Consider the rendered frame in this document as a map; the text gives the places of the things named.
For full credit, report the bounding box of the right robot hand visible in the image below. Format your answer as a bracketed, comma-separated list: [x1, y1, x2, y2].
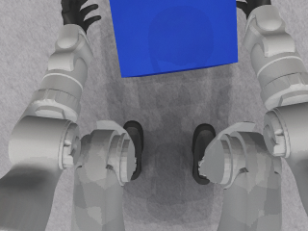
[236, 0, 271, 20]

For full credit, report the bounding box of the robot left foot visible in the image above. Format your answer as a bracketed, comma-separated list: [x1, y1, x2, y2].
[123, 120, 144, 180]

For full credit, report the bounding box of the robot right foot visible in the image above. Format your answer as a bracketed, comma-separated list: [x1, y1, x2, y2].
[192, 123, 216, 185]

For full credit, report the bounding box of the right robot upper arm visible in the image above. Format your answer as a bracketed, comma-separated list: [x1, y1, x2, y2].
[263, 101, 308, 217]

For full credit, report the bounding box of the left robot forearm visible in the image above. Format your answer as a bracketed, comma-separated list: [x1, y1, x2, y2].
[8, 24, 93, 162]

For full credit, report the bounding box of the carton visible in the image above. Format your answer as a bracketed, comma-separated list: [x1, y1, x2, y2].
[109, 0, 239, 78]

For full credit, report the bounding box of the right robot forearm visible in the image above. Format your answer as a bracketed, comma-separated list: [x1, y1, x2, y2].
[243, 5, 308, 111]

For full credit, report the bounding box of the robot foot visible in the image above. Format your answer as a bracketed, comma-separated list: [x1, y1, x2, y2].
[192, 123, 216, 185]
[123, 120, 144, 180]

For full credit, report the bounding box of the left robot hand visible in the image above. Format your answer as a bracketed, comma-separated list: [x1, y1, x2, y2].
[61, 0, 102, 34]

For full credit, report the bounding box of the left robot upper arm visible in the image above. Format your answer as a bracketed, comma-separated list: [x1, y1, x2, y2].
[0, 115, 81, 231]

